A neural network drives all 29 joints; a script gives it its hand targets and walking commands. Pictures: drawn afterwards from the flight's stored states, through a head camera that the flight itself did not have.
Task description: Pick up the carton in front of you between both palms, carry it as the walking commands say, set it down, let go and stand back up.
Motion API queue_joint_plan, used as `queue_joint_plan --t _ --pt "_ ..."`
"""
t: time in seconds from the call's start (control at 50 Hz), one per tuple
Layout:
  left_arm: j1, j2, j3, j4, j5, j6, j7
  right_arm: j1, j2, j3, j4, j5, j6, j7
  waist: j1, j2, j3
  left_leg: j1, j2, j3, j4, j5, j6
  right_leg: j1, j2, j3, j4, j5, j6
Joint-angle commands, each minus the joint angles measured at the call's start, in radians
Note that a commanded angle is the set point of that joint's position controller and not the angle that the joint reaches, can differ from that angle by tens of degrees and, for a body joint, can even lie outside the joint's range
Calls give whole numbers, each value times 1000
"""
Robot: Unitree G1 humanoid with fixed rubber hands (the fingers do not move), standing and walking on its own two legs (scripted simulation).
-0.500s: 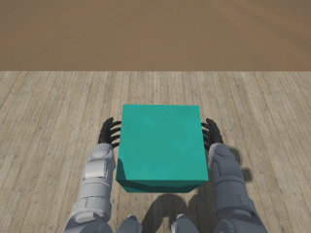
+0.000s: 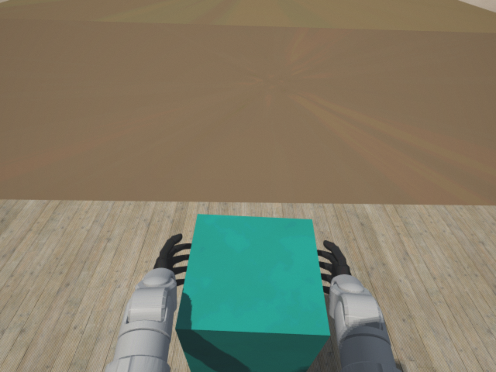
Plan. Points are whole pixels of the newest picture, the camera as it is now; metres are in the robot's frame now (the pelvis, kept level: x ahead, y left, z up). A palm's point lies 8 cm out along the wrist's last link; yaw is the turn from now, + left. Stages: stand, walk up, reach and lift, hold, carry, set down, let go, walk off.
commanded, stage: reach and lift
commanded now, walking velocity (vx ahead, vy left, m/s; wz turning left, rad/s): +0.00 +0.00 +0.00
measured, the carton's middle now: (250, 299) +0.29 +0.00 -0.05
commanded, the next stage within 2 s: hold in 0.94 s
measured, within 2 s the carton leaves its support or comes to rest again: neither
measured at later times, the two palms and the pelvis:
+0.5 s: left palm (165, 273) +0.29 +0.15 +0.03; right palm (341, 279) +0.29 -0.15 +0.03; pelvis +0.00 +0.00 +0.00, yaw +0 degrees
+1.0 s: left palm (163, 268) +0.29 +0.15 +0.05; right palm (343, 275) +0.29 -0.15 +0.04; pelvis +0.00 +0.00 +0.01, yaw +0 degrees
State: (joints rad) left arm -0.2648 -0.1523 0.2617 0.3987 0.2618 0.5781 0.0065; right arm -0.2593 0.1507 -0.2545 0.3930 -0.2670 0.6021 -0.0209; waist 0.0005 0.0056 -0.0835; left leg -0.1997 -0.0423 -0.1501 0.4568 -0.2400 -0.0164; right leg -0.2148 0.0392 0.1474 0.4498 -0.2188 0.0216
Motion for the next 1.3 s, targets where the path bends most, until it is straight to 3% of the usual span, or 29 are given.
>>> queue_joint_plan --t 0.0,0.16,0.58,0.9,1.0,1.14,1.28 --pt "-466 -966 -484 61 -177 14 -256 -516 939 494 17 201 -13 271 2 6 -79 -1 -44 84 -100 47 6 70 57 -91 -72 31 -15" --pt "-585 -999 -507 39 -194 5 -271 -641 980 526 -6 217 -21 282 5 -3 -173 35 -46 87 -75 47 8 100 54 -91 -54 32 -13" --pt "-461 -949 -545 -69 -216 48 -265 -497 961 562 -107 239 26 262 3 -9 -192 124 -63 88 -115 237 -3 198 61 -83 -96 243 6" --pt "-437 -951 -568 -127 -233 87 -258 -481 936 577 -165 252 62 267 1 1 -159 152 -59 79 -135 258 -8 205 67 -85 -114 232 1" --pt "-445 -960 -633 -212 -275 114 -252 -490 944 644 -251 292 90 264 2 0 -209 194 -58 73 -140 317 -11 241 68 -82 -121 291 4" --pt "-443 -905 -557 -157 -231 160 -252 -482 897 567 -191 252 137 261 1 -2 -66 142 -54 86 -174 145 -5 200 60 -88 -152 129 0" --pt "-525 -930 -564 -154 -240 149 -265 -563 934 578 -190 262 128 270 3 -4 -115 141 -54 90 -158 126 0 212 57 -89 -139 119 -1"
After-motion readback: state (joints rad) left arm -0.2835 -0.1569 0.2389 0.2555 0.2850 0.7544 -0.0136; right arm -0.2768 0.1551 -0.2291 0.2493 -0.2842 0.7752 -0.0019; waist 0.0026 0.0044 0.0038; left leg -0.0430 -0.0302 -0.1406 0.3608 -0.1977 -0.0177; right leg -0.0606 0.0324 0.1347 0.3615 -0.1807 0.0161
